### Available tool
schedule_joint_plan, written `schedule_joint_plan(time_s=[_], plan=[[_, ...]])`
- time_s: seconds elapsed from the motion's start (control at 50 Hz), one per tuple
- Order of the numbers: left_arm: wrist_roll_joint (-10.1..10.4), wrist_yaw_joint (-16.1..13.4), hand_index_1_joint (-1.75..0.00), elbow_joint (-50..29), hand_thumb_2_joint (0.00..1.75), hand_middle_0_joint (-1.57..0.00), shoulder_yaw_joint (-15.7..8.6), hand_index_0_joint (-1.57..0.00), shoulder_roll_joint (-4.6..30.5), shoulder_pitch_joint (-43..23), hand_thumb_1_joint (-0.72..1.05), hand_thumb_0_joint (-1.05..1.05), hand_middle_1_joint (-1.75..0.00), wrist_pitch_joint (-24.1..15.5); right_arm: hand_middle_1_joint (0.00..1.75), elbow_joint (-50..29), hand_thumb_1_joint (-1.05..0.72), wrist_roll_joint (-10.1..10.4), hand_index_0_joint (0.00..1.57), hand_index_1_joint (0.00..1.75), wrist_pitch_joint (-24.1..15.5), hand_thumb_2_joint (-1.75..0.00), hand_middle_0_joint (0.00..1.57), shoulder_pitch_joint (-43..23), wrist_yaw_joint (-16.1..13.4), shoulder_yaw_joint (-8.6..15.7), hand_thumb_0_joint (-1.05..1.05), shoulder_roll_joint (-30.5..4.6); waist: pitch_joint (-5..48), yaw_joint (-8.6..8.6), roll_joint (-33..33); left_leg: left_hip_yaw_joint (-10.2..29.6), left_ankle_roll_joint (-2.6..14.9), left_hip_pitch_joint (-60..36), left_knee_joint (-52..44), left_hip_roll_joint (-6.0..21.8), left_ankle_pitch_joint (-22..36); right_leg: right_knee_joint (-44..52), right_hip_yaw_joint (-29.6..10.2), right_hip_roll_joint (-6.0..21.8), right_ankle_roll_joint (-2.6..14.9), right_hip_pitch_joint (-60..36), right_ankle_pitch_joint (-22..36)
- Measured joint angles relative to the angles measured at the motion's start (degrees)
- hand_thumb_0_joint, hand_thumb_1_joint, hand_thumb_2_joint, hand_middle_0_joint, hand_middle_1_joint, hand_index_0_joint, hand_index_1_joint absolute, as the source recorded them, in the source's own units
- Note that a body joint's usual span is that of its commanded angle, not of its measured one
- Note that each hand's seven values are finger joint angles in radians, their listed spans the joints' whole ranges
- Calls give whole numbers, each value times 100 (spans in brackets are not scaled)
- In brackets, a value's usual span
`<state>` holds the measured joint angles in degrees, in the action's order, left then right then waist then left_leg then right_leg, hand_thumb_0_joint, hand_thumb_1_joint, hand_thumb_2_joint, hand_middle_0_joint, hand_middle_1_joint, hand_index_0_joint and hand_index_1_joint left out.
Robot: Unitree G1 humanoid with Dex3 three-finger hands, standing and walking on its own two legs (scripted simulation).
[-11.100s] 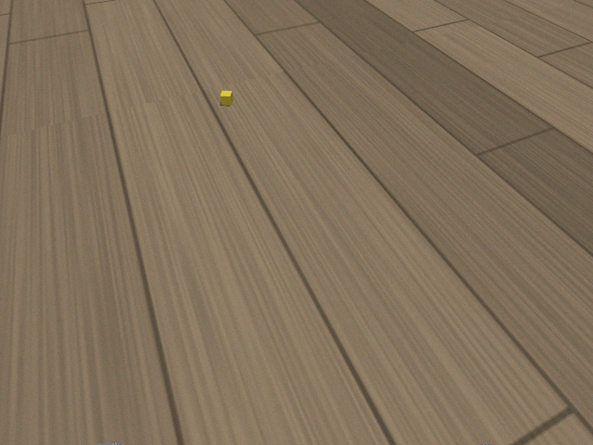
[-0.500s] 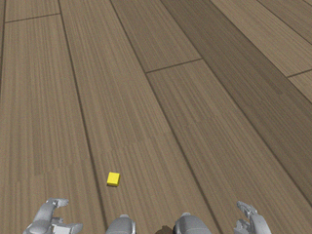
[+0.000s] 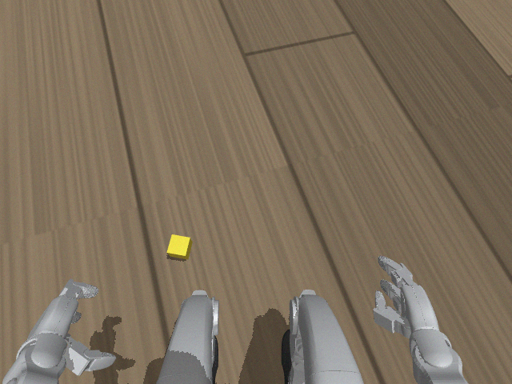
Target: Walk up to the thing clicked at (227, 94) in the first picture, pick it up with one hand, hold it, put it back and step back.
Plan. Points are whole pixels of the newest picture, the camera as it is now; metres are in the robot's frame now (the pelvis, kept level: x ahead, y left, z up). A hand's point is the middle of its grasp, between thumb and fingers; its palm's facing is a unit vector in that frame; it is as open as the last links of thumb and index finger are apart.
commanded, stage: rise first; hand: left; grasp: from above
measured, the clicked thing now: (180, 247) +0.42 +0.23 -0.58
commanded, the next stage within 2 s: approach in 1.86 s
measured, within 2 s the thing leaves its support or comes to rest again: neither
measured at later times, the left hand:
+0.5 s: hand (125, 275) +0.30 +0.30 -0.33, palm faces -0.50 -0.33 -0.80, open 13.7 cm
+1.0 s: hand (138, 262) +0.34 +0.30 -0.41, palm faces -0.48 -0.11 -0.87, open 14.0 cm
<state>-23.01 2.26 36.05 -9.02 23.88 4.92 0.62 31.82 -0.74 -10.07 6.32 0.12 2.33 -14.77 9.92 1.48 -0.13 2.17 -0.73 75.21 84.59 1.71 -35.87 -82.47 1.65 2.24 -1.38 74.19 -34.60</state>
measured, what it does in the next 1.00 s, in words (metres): lowers itself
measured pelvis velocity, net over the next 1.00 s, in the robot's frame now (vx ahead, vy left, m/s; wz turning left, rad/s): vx -0.07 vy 0.01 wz -0.08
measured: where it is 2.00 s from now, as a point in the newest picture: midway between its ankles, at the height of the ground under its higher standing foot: outside the picture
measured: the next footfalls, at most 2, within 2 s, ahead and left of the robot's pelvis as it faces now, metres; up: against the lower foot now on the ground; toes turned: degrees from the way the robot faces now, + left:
none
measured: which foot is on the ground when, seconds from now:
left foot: down 0.00-1.00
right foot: down 0.00-1.00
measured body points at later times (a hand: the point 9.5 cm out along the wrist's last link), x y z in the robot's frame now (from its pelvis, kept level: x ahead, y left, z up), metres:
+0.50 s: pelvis -0.07 +0.00 -0.20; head +0.14 +0.02 +0.20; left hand +0.32 +0.32 -0.28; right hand +0.06 -0.28 -0.33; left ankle +0.03 +0.12 -0.58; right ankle +0.03 -0.14 -0.58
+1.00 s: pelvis -0.07 +0.01 -0.26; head +0.15 +0.06 +0.13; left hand +0.37 +0.31 -0.36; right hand +0.02 -0.27 -0.38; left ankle +0.03 +0.12 -0.58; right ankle +0.03 -0.14 -0.58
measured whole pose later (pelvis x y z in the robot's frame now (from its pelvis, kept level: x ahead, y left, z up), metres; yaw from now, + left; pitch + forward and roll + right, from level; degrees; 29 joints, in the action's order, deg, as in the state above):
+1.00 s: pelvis -0.07 +0.01 -0.26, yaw -5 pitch +32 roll -8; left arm -68.3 -16.5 70.8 -7.8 41.2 -41.1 -22.9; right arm 43.1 -6.2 -0.9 5.3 7.1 1.7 -15.3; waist 4.8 7.4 -0.4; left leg 6.4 0.5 128.9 134.2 -0.3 -37.7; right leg -128.9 2.1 1.9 -2.8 124.7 -36.4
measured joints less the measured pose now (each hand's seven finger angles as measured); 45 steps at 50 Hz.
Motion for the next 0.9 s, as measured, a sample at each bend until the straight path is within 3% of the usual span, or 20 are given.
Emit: schedule_joint_plan(time_s=[0.12, 0.22, 0.3, 0.44, 0.62, 0.76, 0.9], plan=[[-796, -88, -106, 47, 96, -3, 67, -3, 267, -642, -44, 0, -107, -857, 30, 171, -76, 0, 20, 30, 6, -87, 20, -202, 99, 122, 0, -181, 98, 4, 4, 35, -13, 1458, 1309, -24, -328, -1327, -46, 14, 0, 1468, -337], [-1453, -443, -106, 291, 96, -3, -37, -4, 404, -1360, -43, 0, -107, -1123, 30, 371, -77, 14, 20, 30, 150, -87, 20, -344, 212, 196, 0, -240, -29, -2, 52, 67, -26, 2479, 2225, -31, -438, -2244, -80, 1, 4, 2499, -440], [-1799, -569, -105, 646, 96, -4, -52, -5, 580, -2030, -44, 0, -107, -1241, 30, 569, -79, -30, 20, 30, 231, -88, 20, -366, 288, 216, 0, -220, -182, -19, 91, 115, -40, 3146, 2777, -44, -393, -2789, -76, -9, 22, 3161, -393], [-2403, -519, -104, 1486, 95, -6, -105, -8, 1055, -3046, -44, 0, -107, -1529, 30, 829, -83, -95, 20, 30, 407, -89, 20, -161, 332, 108, 0, -126, -319, 71, 101, 238, -54, 3984, 3540, -42, -274, -3488, -20, -55, 37, 3975, -235], [-3030, -485, -102, 2213, 96, -5, -68, -7, 1496, -3600, -43, 0, -104, -2164, 30, 994, -83, -170, 20, 30, 598, -89, 20, 188, 418, -6, 0, -136, -404, 328, 39, 379, 8, 4542, 4160, -62, -196, -3943, 66, -90, -25, 4411, -105], [-3725, -1080, -98, 2691, 97, -5, -101, -7, 1662, -3876, -43, 0, -100, -2617, 30, 1124, -84, -319, 20, 30, 726, -89, 20, 199, 541, -57, 0, -190, -434, 466, -12, 426, 76, 4900, 4539, -104, -212, -4229, 85, -84, -72, 4667, -128], [-4316, -1730, -94, 3197, 97, -6, 4, -7, 1729, -4320, -45, 0, -96, -2491, 30, 1173, -86, -470, 20, 30, 877, -89, 20, 3, 645, -50, 0, -129, -491, 558, -37, 409, 122, 5217, 4840, -173, -194, -4523, 45, -44, -127, 4921, -165]])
